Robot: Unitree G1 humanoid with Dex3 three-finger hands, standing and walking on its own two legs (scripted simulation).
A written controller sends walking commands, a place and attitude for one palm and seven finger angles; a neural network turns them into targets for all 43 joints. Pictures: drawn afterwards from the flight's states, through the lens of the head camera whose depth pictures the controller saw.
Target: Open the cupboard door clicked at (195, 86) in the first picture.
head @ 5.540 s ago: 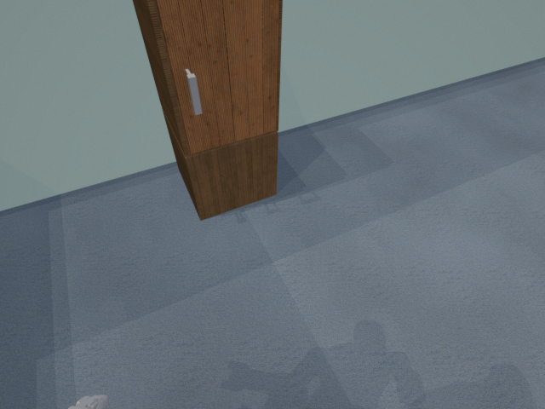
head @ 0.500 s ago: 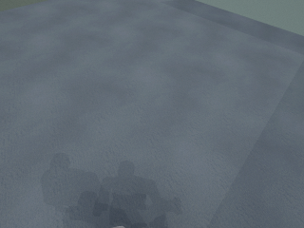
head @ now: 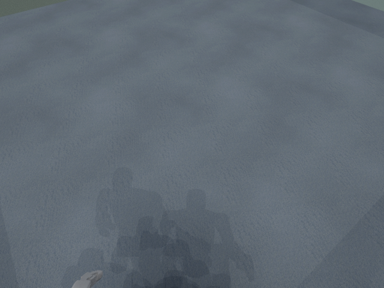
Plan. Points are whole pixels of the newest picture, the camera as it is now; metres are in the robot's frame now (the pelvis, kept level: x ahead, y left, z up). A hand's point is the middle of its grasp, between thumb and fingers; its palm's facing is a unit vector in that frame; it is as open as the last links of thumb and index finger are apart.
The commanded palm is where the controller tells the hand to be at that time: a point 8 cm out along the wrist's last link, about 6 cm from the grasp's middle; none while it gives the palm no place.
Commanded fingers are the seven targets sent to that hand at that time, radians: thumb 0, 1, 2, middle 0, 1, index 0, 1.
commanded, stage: turn to face it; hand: left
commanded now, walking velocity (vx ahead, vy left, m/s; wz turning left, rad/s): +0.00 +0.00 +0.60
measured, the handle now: out of the picture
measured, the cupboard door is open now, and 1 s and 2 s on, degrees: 0 0 0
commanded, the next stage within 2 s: none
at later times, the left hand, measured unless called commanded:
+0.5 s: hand out of the picture -0.06 +0.22 -0.19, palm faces +0.38 -0.89 -0.25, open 7.4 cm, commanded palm none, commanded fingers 0.00 0.90 0.90 -0.20 -0.30 -0.20 -0.30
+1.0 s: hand out of the picture +0.01 +0.21 -0.14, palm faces +0.58 -0.76 -0.30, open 7.4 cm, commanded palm none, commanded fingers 0.00 0.90 0.90 -0.20 -0.30 -0.20 -0.30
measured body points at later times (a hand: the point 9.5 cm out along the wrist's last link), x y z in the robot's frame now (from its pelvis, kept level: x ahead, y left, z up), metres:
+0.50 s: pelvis -0.01 +0.01 -0.01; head +0.03 +0.04 +0.43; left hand -0.08 +0.26 -0.17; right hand +0.21 -0.20 -0.13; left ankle -0.06 +0.10 -0.74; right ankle +0.00 -0.14 -0.72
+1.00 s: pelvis +0.02 -0.02 -0.01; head +0.07 -0.03 +0.44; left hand -0.02 +0.25 -0.11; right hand +0.22 -0.20 -0.17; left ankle -0.07 +0.08 -0.69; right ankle +0.09 -0.11 -0.74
